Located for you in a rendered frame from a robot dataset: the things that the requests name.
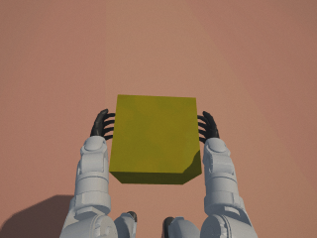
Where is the robot left upper arm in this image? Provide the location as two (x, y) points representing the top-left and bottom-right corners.
(59, 214), (118, 238)

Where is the right robot foot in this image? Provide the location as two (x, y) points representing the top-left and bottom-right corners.
(163, 216), (174, 238)

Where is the right robot forearm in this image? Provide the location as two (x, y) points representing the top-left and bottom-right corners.
(202, 138), (255, 230)

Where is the robot right upper arm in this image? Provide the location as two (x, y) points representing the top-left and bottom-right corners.
(200, 213), (259, 238)

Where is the left robot forearm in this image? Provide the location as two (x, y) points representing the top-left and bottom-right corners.
(60, 136), (111, 234)

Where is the robot right thigh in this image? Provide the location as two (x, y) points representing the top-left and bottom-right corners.
(167, 219), (200, 238)

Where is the robot right hand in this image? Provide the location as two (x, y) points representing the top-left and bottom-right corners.
(197, 111), (220, 144)

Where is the robot left hand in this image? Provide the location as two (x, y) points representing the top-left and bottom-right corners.
(90, 108), (116, 141)

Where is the carton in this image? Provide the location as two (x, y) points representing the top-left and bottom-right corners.
(109, 94), (202, 185)

